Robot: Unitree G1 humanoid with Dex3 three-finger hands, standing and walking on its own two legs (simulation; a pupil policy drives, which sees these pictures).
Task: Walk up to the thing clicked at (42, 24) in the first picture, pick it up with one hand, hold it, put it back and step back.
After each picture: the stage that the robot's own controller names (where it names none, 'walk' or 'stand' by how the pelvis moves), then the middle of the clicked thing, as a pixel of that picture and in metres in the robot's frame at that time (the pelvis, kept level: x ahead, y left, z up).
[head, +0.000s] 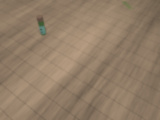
stand; (41, 25) +1.55 +0.51 -0.66
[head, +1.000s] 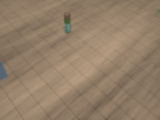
walk; (67, 23) +1.48 +0.23 -0.63
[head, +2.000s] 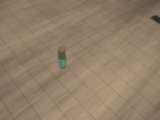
walk; (62, 58) +0.98 +0.19 -0.64
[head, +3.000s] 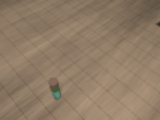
walk; (55, 89) +0.63 +0.21 -0.64
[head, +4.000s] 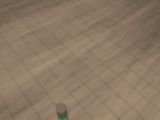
walk; (62, 115) +0.47 +0.15 -0.63
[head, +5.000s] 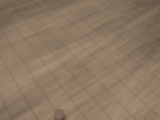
stand; out of the picture +0.43 +0.17 -0.65
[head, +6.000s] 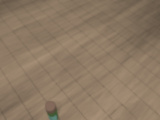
stand; (52, 112) +0.45 +0.20 -0.64
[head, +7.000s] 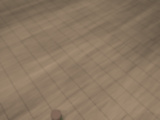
stand; out of the picture +0.44 +0.19 -0.66
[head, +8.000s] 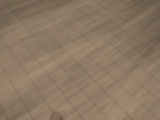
stand; out of the picture +0.41 +0.19 -0.66
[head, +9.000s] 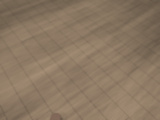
stand; out of the picture +0.42 +0.19 -0.66
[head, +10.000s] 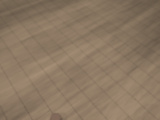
stand; out of the picture +0.41 +0.19 -0.66
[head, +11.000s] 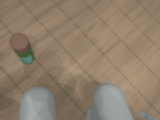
go down; (24, 51) +0.49 +0.22 -0.32
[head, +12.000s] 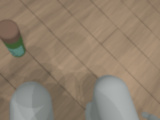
approach; (13, 41) +0.49 +0.23 -0.26
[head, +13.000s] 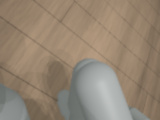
close in; out of the picture +0.47 +0.29 -0.17
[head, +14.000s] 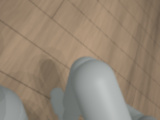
close; out of the picture +0.48 +0.30 -0.17
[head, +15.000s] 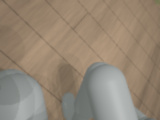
lift; out of the picture +0.40 +0.27 -0.14
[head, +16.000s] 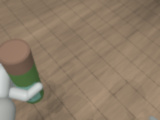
lift; (26, 77) +0.33 +0.18 +0.05
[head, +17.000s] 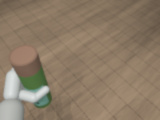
hold; (34, 81) +0.33 +0.16 +0.05
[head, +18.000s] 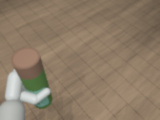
hold; (36, 83) +0.32 +0.16 +0.04
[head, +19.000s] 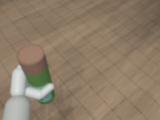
crouch; (39, 79) +0.34 +0.15 +0.02
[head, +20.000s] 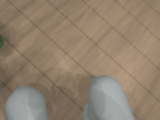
lower; out of the picture +0.50 +0.25 -0.04
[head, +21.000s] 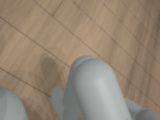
lower; out of the picture +0.46 +0.31 -0.17
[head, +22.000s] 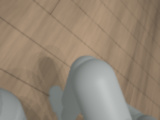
lower; out of the picture +0.47 +0.31 -0.17
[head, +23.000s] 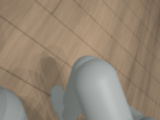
lower; out of the picture +0.47 +0.31 -0.16
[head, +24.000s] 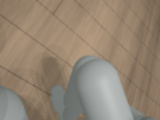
lower; out of the picture +0.47 +0.31 -0.17
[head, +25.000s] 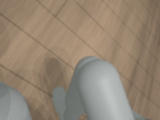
draw back; out of the picture +0.47 +0.29 -0.17
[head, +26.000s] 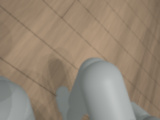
stand; out of the picture +0.46 +0.28 -0.18
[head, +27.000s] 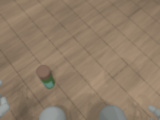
walk; (46, 78) +0.46 +0.19 -0.45
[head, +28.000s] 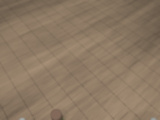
stand; out of the picture +0.42 +0.17 -0.60
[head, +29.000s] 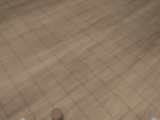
stand; out of the picture +0.42 +0.18 -0.60
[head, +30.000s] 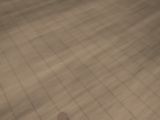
stand; out of the picture +0.43 +0.16 -0.65
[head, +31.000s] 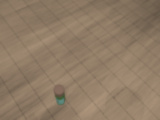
walk; (60, 95) +0.49 +0.12 -0.64
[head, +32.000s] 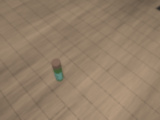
walk; (57, 70) +0.73 +0.22 -0.62
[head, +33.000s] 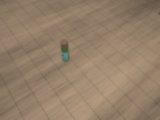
stand; (64, 51) +1.05 +0.18 -0.63
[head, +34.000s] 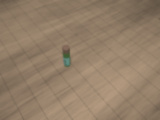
stand; (66, 56) +1.04 +0.17 -0.66
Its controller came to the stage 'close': yes
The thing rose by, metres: 0.69
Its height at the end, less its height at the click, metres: +0.00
